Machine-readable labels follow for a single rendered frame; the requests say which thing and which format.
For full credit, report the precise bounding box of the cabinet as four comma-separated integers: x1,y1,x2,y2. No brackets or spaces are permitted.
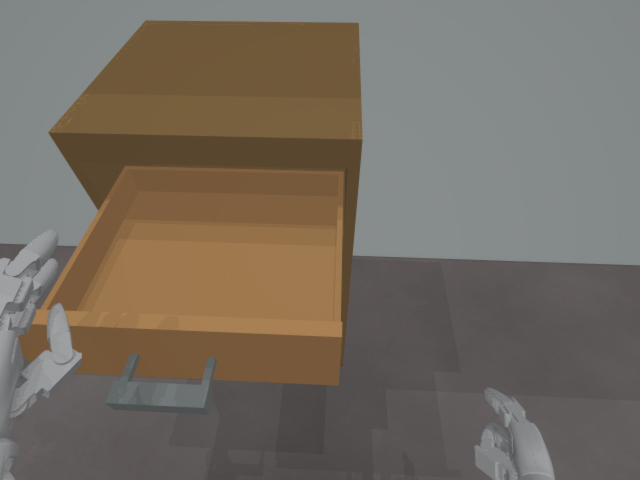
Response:
48,20,363,367

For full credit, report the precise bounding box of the handle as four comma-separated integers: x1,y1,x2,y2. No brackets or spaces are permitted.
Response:
105,353,217,415

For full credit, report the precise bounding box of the robot left hand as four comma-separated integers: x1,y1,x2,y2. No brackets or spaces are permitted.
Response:
0,229,82,438

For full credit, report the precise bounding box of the robot right hand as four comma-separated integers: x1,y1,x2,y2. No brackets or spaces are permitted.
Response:
475,387,555,480

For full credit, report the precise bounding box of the drawer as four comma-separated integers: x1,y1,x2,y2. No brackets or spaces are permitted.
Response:
18,166,344,386

